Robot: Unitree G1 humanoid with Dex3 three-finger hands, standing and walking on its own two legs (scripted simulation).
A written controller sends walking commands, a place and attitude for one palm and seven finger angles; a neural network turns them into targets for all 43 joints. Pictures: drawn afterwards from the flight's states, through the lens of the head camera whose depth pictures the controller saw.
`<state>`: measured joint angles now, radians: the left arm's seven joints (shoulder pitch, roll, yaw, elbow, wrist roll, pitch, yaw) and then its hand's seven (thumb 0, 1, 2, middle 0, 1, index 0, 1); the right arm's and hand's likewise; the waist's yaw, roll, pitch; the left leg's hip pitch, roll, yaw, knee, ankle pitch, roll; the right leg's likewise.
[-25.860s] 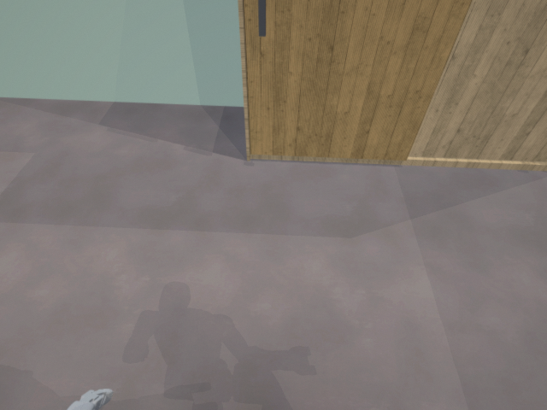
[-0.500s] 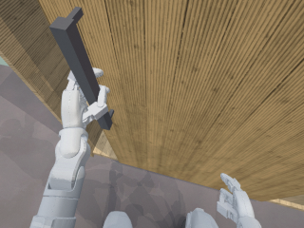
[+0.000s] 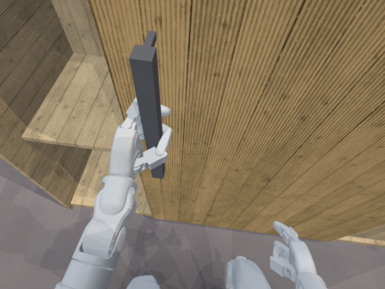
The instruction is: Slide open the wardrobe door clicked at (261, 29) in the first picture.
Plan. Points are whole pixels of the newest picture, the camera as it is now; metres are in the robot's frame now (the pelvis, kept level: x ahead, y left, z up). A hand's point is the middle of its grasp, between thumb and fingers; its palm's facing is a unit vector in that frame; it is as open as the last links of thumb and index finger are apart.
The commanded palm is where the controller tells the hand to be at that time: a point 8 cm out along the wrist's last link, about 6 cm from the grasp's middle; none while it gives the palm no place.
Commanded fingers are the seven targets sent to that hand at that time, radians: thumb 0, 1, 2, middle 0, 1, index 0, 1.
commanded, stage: step sideways, sliding the door along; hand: left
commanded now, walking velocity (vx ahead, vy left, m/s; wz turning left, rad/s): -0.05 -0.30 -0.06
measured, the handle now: (155, 124) +0.37 +0.13 +0.11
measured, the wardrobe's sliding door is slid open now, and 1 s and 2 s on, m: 0.42 0.44 0.44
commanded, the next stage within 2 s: stop walking and hold the door there in 0.50 s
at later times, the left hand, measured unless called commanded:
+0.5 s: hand (183, 147) +0.33 +0.07 +0.11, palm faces +0.40 -0.91 -0.01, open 6.8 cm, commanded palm +0.30 +0.04 +0.10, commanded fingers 0.00 0.90 0.90 -0.45 -1.40 -0.45 -1.40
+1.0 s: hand (176, 147) +0.33 +0.08 +0.10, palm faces +0.56 -0.75 -0.35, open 6.6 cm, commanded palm +0.29 +0.13 +0.08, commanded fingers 0.00 0.90 0.90 -0.45 -1.40 -0.45 -1.40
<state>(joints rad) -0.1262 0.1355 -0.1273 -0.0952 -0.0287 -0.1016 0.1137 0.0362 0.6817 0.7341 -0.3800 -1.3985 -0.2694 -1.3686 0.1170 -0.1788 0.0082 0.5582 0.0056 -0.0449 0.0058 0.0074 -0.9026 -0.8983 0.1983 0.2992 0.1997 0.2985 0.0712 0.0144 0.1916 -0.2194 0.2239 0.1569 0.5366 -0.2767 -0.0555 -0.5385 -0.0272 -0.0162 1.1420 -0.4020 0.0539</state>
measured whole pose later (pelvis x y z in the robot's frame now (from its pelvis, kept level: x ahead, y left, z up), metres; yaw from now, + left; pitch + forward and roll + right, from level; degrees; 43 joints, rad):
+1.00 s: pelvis +0.00 -0.25 -0.01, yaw -4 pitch -3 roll +1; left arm -0.23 0.46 0.50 0.56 -0.08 -0.12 0.12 -0.17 0.55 0.75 -0.39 -1.27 -0.32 -1.38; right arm 0.09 -0.33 -0.02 0.67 0.05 -0.03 -0.07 0.00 -0.90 -0.90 0.20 0.30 0.20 0.30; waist 0.00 0.11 0.14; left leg -0.39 0.03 0.01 1.09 -0.51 -0.03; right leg -0.33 -0.06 -0.09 0.58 -0.20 -0.01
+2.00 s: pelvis -0.14 -0.17 -0.01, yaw -9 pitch -2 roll -2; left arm -0.70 0.57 0.36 1.09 -0.02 -0.17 0.11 -0.07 0.67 0.72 -0.28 -1.31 -0.37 -1.40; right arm 0.34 -0.31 0.01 0.75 0.05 -0.07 -0.11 0.00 -0.90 -0.90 0.20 0.30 0.20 0.30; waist -0.06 0.01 0.08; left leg -0.34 0.06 0.12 0.49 -0.13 0.04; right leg -0.26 0.00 -0.05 0.47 -0.21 0.02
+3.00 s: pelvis -0.09 -0.09 -0.01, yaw -1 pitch +0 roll +1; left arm -0.58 0.27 0.16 0.65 -0.06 -0.19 0.08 -0.14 0.66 0.76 -0.46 -1.40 -0.35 -1.40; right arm 0.19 -0.23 0.05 0.71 0.04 -0.05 -0.08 0.01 -0.90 -0.90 0.20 0.30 0.20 0.30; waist 0.02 0.01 0.14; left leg -0.33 0.02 0.06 0.73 -0.40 -0.01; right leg -0.24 -0.01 -0.11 0.55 -0.30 -0.06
